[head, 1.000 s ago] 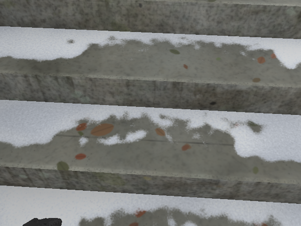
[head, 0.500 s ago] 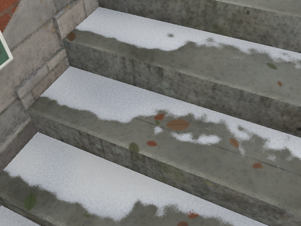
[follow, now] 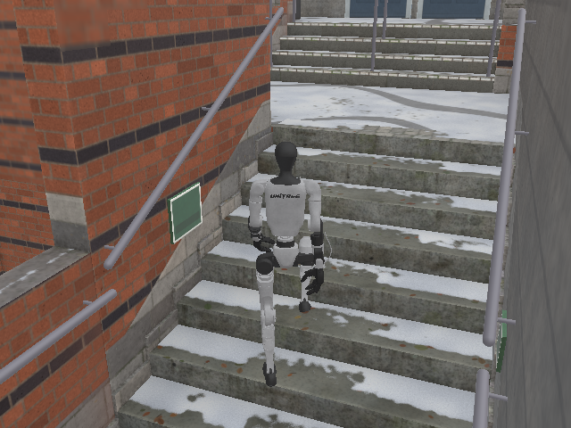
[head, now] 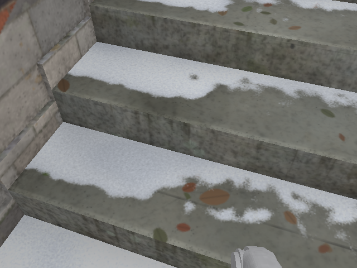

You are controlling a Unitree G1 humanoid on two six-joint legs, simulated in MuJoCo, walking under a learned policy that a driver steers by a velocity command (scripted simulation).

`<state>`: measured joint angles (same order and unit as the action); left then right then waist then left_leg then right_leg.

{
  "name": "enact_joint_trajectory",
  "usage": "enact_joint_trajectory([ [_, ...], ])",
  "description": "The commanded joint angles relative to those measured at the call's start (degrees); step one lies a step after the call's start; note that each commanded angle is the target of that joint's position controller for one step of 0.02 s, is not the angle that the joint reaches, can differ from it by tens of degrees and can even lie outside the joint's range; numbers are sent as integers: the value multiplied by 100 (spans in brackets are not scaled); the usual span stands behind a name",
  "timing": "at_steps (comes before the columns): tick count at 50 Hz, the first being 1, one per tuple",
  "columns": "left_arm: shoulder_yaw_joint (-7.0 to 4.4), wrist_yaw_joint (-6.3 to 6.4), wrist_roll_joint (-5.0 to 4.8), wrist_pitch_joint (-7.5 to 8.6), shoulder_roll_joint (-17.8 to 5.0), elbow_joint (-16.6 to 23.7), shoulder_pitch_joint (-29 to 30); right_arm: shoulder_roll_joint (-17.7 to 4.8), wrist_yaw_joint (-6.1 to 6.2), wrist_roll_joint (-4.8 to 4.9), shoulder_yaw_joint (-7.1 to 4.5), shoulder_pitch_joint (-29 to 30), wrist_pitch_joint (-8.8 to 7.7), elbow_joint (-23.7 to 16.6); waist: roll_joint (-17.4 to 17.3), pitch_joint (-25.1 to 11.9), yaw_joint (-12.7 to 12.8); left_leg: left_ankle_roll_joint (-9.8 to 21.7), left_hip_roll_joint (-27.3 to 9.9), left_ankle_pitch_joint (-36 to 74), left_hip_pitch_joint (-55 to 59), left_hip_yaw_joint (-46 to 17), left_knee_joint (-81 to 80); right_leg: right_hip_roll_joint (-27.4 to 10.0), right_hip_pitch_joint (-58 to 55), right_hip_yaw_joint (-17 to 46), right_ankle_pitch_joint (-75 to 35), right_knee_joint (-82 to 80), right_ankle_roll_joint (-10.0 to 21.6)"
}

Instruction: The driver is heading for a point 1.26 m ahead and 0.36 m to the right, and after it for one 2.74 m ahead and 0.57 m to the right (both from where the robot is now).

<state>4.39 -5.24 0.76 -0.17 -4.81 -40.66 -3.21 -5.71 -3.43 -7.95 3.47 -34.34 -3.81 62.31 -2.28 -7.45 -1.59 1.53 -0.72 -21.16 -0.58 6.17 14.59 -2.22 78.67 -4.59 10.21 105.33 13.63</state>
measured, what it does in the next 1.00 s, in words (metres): climbs, turning right: right foot 0.16 m higher, then left foot 0.16 m higher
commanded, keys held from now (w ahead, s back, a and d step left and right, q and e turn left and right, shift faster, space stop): w+e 1.00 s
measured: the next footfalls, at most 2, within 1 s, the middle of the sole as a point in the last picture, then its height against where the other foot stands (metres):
right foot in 0.08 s outside the picture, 0.16 m higher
left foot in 0.56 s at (163, 206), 0.16 m higher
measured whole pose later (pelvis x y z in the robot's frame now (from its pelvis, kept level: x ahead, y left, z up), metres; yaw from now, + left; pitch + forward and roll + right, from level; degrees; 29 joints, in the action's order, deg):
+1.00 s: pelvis +0.60 -0.02 +0.31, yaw -34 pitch +5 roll +2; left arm 0.4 -6.0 0.2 3.4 -9.3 -55.0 -2.0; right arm -4.8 -2.5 -7.4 3.4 -30.0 -4.8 67.3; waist 1.4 -7.3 -3.7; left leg 2.7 -0.9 -21.0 -8.6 20.0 24.9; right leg -0.4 78.6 7.1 2.1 119.6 15.2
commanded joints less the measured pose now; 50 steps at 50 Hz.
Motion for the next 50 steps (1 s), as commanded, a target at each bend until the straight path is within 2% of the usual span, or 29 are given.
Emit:
enact_joint_trajectory([
  [1,-143,-64,48,-120,-509,721,1460,-1478,-70,411,-195,445,-234,-654,-449,557,325,1372,-1360,6134,-2127,-21,-1120,430,-3017,-939,915,-1941,-556],
  [3,-153,-154,-4,-92,-524,561,820,-2212,-117,502,-438,317,-322,-578,-715,458,487,1312,-1803,9980,62,53,31,789,-2825,-1043,1548,-3526,-693],
  [4,-241,-102,-62,-9,-714,482,430,-2247,-166,449,-495,207,-297,-506,-934,114,558,1245,-1790,11006,550,234,707,1074,-3516,-1112,1355,-4227,-551],
  [5,-390,65,-128,121,-1110,118,-751,-2007,-224,108,-477,-20,-303,-560,-688,-646,628,802,-1618,11380,-982,150,2029,971,-5985,-37,-486,-3725,-60],
  [6,-480,144,-218,169,-1377,-386,-1994,-1707,-294,-103,-409,-164,-291,-765,214,-1713,970,506,-1051,8827,-2958,-312,3461,541,-8373,1986,145,-4809,525],
  [7,-578,246,220,129,-1666,-1063,-3684,-1388,-429,63,-406,779,-142,-985,1452,-1583,1591,288,214,1737,-4768,-798,5854,-317,-9340,4509,299,-6930,1104],
  [8,-719,318,440,253,-1803,-1155,-3931,-1238,-449,485,-437,1456,-89,-1141,1110,-620,1650,442,384,1602,-5732,-1857,7903,-659,-8325,5361,1882,-7690,760],
  [9,-685,350,410,372,-1538,-1215,-3208,-1063,-308,551,-442,1812,-132,-1091,597,226,1299,523,172,2102,-6052,-2054,8641,-630,-6975,5091,2476,-7592,644],
  [10,-571,327,318,431,-998,-1357,-2541,-674,-120,416,-317,2229,-148,-1353,289,422,832,704,216,2101,-6116,-2041,9191,-529,-6061,4932,2285,-7658,811],
  [13,-256,209,205,445,-136,-1403,-801,-563,55,326,-186,2191,47,-1599,163,96,-351,1071,91,1695,-6302,-1907,9841,-212,-4956,3314,936,-8121,471],
  [14,-263,207,165,504,-225,-1612,-970,-636,65,307,-160,2279,116,-1639,91,186,-361,996,73,1266,-6777,-1632,9899,-88,-5079,2811,655,-8094,414],
  [17,-316,159,495,659,-568,-1696,-1194,-793,84,590,-173,2857,85,-1818,190,268,-203,837,-215,1356,-6098,-739,9173,263,-4185,1739,72,-8378,36],
  [21,-267,294,636,694,-450,-2504,-3356,-636,278,491,27,4302,-37,-2337,606,639,633,808,-245,-646,-8822,-1174,10206,-443,-6805,2920,72,-8170,83],
  [23,-274,185,649,706,-587,-2572,-3670,-673,337,441,89,5501,2,-2889,370,552,818,788,-461,-189,-8556,-768,8108,-442,-6893,3119,408,-8433,4],
  [25,-334,-102,255,625,-883,-1956,-2552,-91,157,434,302,6329,262,-3366,819,754,505,318,-449,-648,-4295,-68,6401,-572,-3319,2801,719,-10215,225],
  [26,-385,-91,71,729,-1188,-1622,-2330,-148,43,556,220,5816,233,-3253,1231,712,201,150,-43,-456,-3504,428,6855,-846,-3426,2767,-1322,-10111,298],
  [28,-608,-60,-89,869,-1752,-1371,-1963,-1026,63,589,-122,4379,258,-2676,983,36,-454,253,461,130,-3195,285,5080,-911,-5897,2169,-6002,-8897,-174],
  [29,-740,-101,48,927,-1773,-1501,-2134,-1473,176,561,-322,3031,166,-2306,814,-786,-756,643,175,1270,-1642,-800,4337,-483,-5992,1970,-6692,-6932,-615],
  [30,-471,-165,401,977,-597,-1574,-3301,-1552,161,613,-318,1793,115,-1992,-1196,-2951,-649,1973,-1348,1279,1386,-4053,3028,391,-3886,1978,-3316,-4945,-693],
  [31,-627,-261,234,821,-719,-1926,-2987,-1750,183,504,-367,651,209,-1678,-1702,-2514,-1119,2097,-2139,-1201,881,-6607,1274,926,-3005,2447,-289,-1972,-707],
  [32,-748,-261,137,712,-792,-1820,-2211,-1913,240,468,-413,636,56,-1271,-1241,-661,-1072,1507,-1864,-3319,-528,-6305,783,769,-1849,2416,-1003,-224,-647],
  [33,-741,-189,91,711,-716,-1927,-2073,-1952,252,676,-487,1454,-49,-1108,-1030,54,-555,1400,-1862,-3297,-1657,-5232,1032,394,-1644,1892,-1271,238,-638],
  [35,-666,28,188,614,-530,-1865,-1732,-495,246,613,-215,2132,-4,-843,507,-287,-61,1278,-2057,-1147,-2220,-3554,1380,81,-2151,1755,-1491,289,-409],
  [37,-629,-5,200,479,-342,-1811,-1293,309,354,723,-99,2552,-70,-684,140,-2,376,1030,-1755,-92,-2522,-2602,1133,-101,-2084,1692,-1140,0,-170],
  [40,-496,-104,37,489,-252,-1470,-704,326,371,435,-138,2589,-196,-496,304,241,613,728,-1382,658,-2557,-1136,577,-89,-1501,1581,-1184,43,192],
  [41,-493,-161,-53,501,-319,-1379,-509,-11,309,353,-242,2573,-192,-562,252,278,528,681,-1290,707,-2572,-543,177,-96,-1627,1292,-1125,-118,149],
  [43,-541,-300,-3,473,-606,-1507,-441,-115,185,255,-174,1924,-192,-349,-85,460,382,909,-1309,932,-2042,-376,-46,7,-896,1255,-1207,823,177],
  [45,-552,-274,-17,458,-782,-1599,-394,-170,62,225,-105,1127,-186,-14,-112,366,173,1101,-1433,1394,-1088,-287,83,196,60,1326,-992,1927,325],
  [50,-293,24,-75,360,-500,-930,851,-182,93,-96,14,180,-171,397,106,597,-137,905,-1458,1402,294,186,-266,-50,1471,1065,-756,1152,398],
])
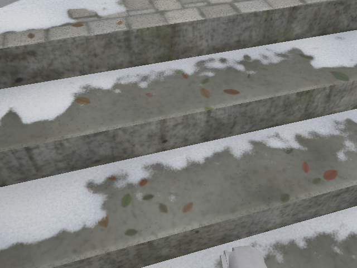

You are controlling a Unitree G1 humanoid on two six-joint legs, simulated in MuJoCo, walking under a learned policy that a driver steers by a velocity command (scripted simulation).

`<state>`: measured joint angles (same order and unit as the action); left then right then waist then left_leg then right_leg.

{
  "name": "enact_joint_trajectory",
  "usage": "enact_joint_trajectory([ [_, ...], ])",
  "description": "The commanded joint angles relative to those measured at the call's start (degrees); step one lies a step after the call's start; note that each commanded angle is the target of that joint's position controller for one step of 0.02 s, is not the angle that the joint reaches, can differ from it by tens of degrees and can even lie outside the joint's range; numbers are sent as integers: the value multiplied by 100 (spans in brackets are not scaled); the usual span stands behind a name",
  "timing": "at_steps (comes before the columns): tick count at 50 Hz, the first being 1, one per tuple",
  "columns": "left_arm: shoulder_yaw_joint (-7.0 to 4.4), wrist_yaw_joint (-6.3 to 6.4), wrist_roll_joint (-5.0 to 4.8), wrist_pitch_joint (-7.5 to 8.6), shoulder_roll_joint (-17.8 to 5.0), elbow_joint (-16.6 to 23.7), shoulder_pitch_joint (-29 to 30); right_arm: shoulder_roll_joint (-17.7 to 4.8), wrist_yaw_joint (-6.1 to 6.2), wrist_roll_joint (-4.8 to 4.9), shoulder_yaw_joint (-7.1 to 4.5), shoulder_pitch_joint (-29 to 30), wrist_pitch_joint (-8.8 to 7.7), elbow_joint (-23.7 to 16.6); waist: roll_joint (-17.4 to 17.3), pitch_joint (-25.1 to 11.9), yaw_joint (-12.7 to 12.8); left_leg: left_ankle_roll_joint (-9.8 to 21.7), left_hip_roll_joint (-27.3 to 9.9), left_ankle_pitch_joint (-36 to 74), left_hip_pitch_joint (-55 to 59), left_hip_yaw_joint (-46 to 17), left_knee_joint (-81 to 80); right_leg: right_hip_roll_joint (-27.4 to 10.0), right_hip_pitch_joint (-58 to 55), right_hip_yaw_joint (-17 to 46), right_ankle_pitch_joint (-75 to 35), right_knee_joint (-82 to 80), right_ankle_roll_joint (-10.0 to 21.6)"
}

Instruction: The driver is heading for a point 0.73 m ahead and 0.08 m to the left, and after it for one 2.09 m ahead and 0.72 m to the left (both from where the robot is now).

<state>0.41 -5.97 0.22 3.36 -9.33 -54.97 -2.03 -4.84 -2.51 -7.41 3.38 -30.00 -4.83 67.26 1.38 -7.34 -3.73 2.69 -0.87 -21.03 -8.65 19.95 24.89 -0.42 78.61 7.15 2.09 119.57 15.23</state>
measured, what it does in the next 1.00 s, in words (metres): climbs: right foot 0.16 m higher, then left foot 0.16 m higher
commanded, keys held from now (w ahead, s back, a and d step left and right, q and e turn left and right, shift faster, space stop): w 0.38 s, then w+q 0.40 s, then q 0.22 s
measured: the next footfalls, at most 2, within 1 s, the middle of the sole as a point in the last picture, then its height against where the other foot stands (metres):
right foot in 0.24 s outside the picture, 0.16 m higher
left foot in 0.74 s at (144, 204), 0.16 m higher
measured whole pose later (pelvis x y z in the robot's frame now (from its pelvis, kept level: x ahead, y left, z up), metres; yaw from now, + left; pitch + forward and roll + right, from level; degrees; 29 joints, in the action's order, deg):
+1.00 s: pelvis +0.61 +0.03 +0.30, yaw +10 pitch +6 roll +1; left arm -0.6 -2.1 1.8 4.6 -13.0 -49.6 -5.4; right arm -10.1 -2.4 -3.7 -1.1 -22.2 -3.3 60.8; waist 1.9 -7.9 -0.8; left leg 5.4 7.2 -18.4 -27.4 -1.0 39.8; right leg -1.0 61.3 8.9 10.3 101.9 5.2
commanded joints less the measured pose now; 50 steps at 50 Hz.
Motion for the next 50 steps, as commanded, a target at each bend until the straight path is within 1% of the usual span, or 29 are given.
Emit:
enact_joint_trajectory([
  [1,123,109,-5,-22,-78,616,957,-238,39,-171,46,-535,-78,-17,-356,629,-30,839,-1487,1702,1355,-1220,-1385,-287,1613,-275,78,-379,182],
  [5,179,195,-146,-134,-11,1254,2098,-131,-90,-300,110,-1556,9,535,-153,1021,-270,722,-1794,2944,2183,-1313,-1711,-332,2268,-497,-111,-1828,156],
  [7,191,81,-4,-517,45,1556,2590,-460,-351,46,40,-568,15,89,-609,939,155,547,-1720,3900,349,-531,-2577,-596,-275,-1542,774,-3016,94],
  [8,140,7,-17,-589,53,1601,2448,-705,-396,199,-7,-517,-90,83,-833,721,463,584,-1598,6419,-341,-130,-2271,-234,-1665,-2004,834,-2829,-26],
  [9,121,-33,-22,-617,130,1712,2281,-989,-379,258,-52,-737,-256,143,-1092,617,736,491,-1735,8973,-129,-98,-1803,64,-2372,-2050,968,-2881,-204],
  [12,-97,51,-34,-461,-355,1261,882,-1882,-356,393,-326,-415,-428,85,-1612,592,1323,371,-1941,11022,1120,-554,-510,664,-3909,-1893,1480,-5523,-448],
  [13,-314,179,70,-451,-808,756,-696,-1999,-445,283,-454,-11,-434,-137,-1446,-222,1648,288,-1635,10651,61,-635,786,639,-6081,-1396,153,-5395,-294],
  [14,-353,239,-33,-503,-1139,441,-1701,-1386,-622,15,-342,-526,-432,-186,-658,-1352,1464,337,-1074,7932,-1950,-1278,2310,274,-8608,543,208,-6333,207],
  [15,-415,249,363,-562,-1260,58,-2594,-864,-822,257,-384,-146,-304,-151,193,-1404,1613,193,138,1732,-2889,-1832,4663,-701,-8634,2780,574,-8523,620],
  [16,-612,364,491,-412,-1403,-235,-3169,-528,-789,504,-366,-49,-218,-262,98,-1015,1672,321,489,1927,-3340,-3325,7407,-1227,-7882,3705,391,-9239,673],
  [17,-523,397,402,-181,-1088,-384,-2693,-489,-643,538,-424,474,-289,-405,182,-255,1379,391,326,2085,-4079,-3582,8421,-1155,-6853,3097,555,-8983,594],
  [18,-426,363,261,-62,-685,-491,-2261,-632,-534,400,-453,854,-303,-594,39,-199,1087,508,396,1750,-4521,-3511,9036,-1151,-6595,2960,557,-9001,723],
  [20,-158,245,195,-3,126,-629,-1130,-282,-345,497,-286,1404,-215,-1034,-357,-108,350,1033,272,1596,-5172,-3524,9590,-1157,-5867,2181,723,-9197,393],
  [21,-108,500,21,187,452,-867,-1429,-60,108,537,-250,1741,-137,-1954,-407,488,-140,617,54,542,-4579,-3055,8956,-1101,-5234,1471,1770,-9704,-301],
  [22,-111,650,54,329,301,-1049,-1299,18,236,603,-194,1669,-29,-1965,-301,818,-271,532,27,286,-4785,-3052,8725,-1068,-4865,951,1799,-9865,-478],
  [23,-93,394,414,250,227,-493,-201,-282,-128,541,-154,1452,159,-1549,-300,457,-312,884,-72,993,-5105,-2972,8782,-919,-4817,437,1019,-9963,-234],
  [25,-138,323,628,185,-107,-499,-762,-312,-404,635,-150,1416,166,-1653,225,468,-227,984,103,360,-5442,-2509,10505,-939,-4720,48,79,-10159,-50],
  [29,106,431,937,164,67,-1287,-2579,-387,-149,638,5,3277,131,-2600,-352,545,296,1595,-255,731,-7671,-2858,9651,-1129,-6816,-357,520,-10173,-499],
  [32,128,188,660,121,-326,-775,-2128,-616,-134,609,21,4439,388,-3093,287,644,415,1139,-607,1098,-4911,-1573,6653,-1013,-4941,-1155,734,-11942,-377],
  [33,144,137,498,210,-458,-623,-2055,-453,-263,631,12,4294,455,-3032,569,738,296,851,-282,1162,-3525,-1139,6874,-1087,-4093,-1273,-1109,-11999,-146],
  [36,-159,130,104,453,-1575,-649,-2552,-736,-310,637,-141,3467,490,-2894,746,416,-96,479,505,270,-3346,-694,4194,-1495,-7276,-1542,-6887,-10387,-106],
  [37,-232,53,227,458,-1643,-717,-2636,-1038,-236,699,-300,2871,405,-2674,947,98,-127,594,807,294,-2666,-732,3419,-1589,-7806,-1634,-7923,-9605,-177],
  [38,-174,-15,620,416,-1025,-748,-3301,-1517,-173,709,-454,1803,363,-2316,99,-1277,60,1342,447,3027,-77,-2304,4080,-1246,-6238,-1436,-7090,-7890,-648],
  [39,-121,-181,721,321,-896,-591,-3173,-1695,-66,592,-520,432,388,-1922,-638,-2081,-464,1905,-151,1456,1557,-4635,2072,-514,-4593,-991,-3402,-6311,-886],
  [40,-260,-284,410,164,-802,-362,-2070,-1905,-10,323,-618,-598,403,-1571,-1226,-1500,-859,1952,-822,-104,1321,-6805,194,385,-3307,-66,358,-4135,-1091],
  [42,-194,-2,165,239,-365,-248,-1649,-1544,126,426,-664,314,116,-1363,-1085,-137,-360,1609,-855,353,-451,-6093,392,205,-2393,646,-42,-1845,-1024],
  [44,-83,301,201,246,-135,229,-1137,-857,47,523,-517,1591,28,-1337,17,-50,444,1358,-771,2111,-1498,-5200,585,183,-2305,656,48,-1567,-856],
  [46,-54,411,153,167,-205,478,-1010,-462,26,579,-375,2446,38,-1378,-183,-284,877,1201,-591,3125,-1843,-4337,200,89,-1961,439,751,-1071,-680],
  [50,-86,436,130,147,-449,798,-564,-744,39,249,-421,1615,-162,-1362,-316,-297,776,999,-216,4413,-1712,-3083,126,-162,-1808,-436,940,-1581,-1211],
])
